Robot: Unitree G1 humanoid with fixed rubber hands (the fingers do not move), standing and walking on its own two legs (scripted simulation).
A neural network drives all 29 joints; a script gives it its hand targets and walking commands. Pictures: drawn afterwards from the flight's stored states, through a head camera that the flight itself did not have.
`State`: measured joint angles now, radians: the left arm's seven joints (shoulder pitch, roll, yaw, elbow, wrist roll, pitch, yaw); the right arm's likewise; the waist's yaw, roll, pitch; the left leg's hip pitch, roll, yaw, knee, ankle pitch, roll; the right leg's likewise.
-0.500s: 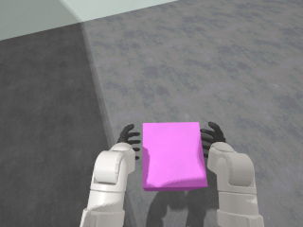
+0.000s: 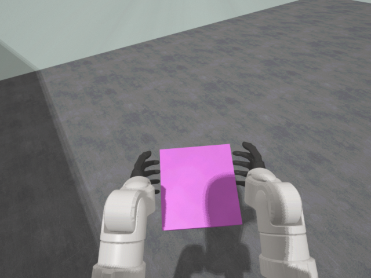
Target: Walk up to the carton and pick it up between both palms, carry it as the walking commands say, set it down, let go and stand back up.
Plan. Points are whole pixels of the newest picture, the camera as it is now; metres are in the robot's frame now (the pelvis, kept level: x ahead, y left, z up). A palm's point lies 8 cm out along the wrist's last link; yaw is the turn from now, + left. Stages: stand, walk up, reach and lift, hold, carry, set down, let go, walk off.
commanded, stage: carry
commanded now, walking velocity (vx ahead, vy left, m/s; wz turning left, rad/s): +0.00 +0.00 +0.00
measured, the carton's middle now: (197, 192) +0.33 +0.01 +0.02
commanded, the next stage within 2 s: none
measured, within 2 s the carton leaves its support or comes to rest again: neither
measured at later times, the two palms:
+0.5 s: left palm (168, 228) +0.21 +0.06 +0.08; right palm (299, 225) +0.22 -0.16 +0.09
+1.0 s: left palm out of the picture +0.06 +0.11 +0.07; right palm out of the picture +0.07 -0.12 +0.07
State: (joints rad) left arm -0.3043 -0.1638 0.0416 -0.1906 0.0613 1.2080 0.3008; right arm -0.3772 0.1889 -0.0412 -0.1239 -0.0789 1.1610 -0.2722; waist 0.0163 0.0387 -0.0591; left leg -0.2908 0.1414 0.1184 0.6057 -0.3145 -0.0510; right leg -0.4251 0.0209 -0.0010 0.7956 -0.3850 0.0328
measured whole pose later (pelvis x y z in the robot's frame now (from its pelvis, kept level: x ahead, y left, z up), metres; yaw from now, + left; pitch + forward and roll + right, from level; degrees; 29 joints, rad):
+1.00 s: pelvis -0.24 -0.02 -0.02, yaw -1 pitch -1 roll -1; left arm -0.40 -0.20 0.14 0.05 0.09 1.10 0.28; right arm -0.42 0.20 -0.12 0.08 -0.13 1.06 -0.26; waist 0.04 0.01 -0.04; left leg -0.64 0.05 0.07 0.74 -0.28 -0.01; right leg -0.23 0.08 -0.07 0.69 -0.46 -0.09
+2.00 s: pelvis -0.37 +0.02 +0.00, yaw -2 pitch +0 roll +0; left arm -0.34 -0.17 0.11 0.21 0.09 0.91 0.25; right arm -0.36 0.18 -0.14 0.21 -0.08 0.90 -0.23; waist -0.01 0.01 -0.06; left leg -0.45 0.00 0.11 0.53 -0.18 0.04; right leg -0.41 0.00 -0.04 0.58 -0.21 -0.03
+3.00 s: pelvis -0.35 +0.02 +0.00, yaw -2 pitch +1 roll +0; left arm -0.30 -0.16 0.08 0.26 0.10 0.82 0.22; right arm -0.34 0.17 -0.11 0.25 -0.12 0.80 -0.20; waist 0.00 -0.02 -0.07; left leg -0.39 -0.01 0.08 0.57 -0.20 0.04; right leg -0.38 0.01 -0.04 0.60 -0.23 -0.04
